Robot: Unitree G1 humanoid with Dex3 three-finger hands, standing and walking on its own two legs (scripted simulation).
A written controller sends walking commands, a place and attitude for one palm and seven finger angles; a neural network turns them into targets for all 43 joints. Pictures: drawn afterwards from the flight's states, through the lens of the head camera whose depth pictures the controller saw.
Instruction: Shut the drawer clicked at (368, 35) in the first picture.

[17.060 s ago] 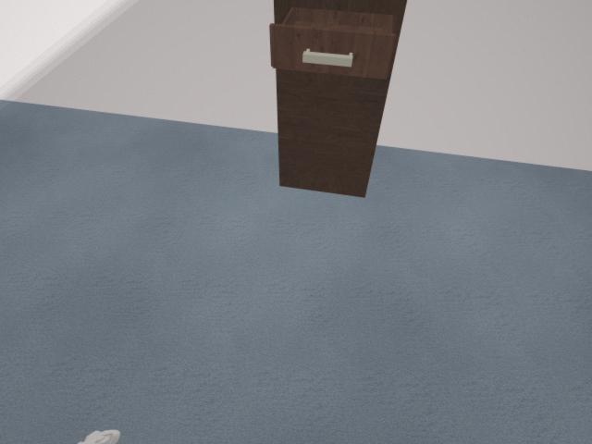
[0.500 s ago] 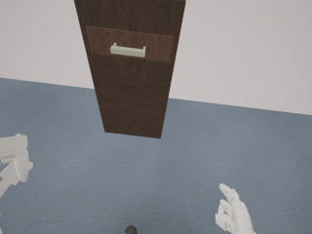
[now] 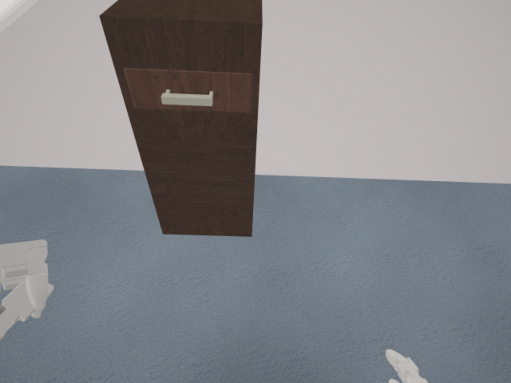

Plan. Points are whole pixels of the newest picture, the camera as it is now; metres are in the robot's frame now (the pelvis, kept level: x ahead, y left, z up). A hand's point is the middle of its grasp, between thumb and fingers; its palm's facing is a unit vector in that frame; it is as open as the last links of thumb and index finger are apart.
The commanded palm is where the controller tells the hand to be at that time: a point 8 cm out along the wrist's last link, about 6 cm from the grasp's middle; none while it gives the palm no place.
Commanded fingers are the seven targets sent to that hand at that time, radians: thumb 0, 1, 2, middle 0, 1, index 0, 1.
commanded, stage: stop stepping back and stand still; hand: left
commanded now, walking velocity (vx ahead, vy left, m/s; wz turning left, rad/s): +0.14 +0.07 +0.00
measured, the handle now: (188, 96) +0.91 +0.24 +0.00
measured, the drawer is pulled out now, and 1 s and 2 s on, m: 0.00 0.00 0.00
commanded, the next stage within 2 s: let the arm hang, fingers relaxed in 0.14 s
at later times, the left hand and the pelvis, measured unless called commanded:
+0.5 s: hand out of the picture +0.08 +0.20 -0.15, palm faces +0.00 -0.98 -0.22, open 3.1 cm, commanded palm none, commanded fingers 0.00 0.90 0.90 -0.84 -0.99 -0.84 -0.99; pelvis -0.01 +0.02 -0.01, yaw +2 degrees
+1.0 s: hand out of the picture -0.05 +0.23 -0.16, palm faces +0.05 -0.96 -0.27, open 6.9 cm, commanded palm none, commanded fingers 0.00 0.90 0.90 -0.20 -0.30 -0.20 -0.30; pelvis -0.02 +0.02 +0.01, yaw +2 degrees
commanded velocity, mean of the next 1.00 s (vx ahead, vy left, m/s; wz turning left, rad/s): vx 0.01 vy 0.00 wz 0.00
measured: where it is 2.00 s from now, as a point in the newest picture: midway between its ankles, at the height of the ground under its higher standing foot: outside the picture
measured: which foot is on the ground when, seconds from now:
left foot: down 0.00-1.00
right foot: down 0.00-1.00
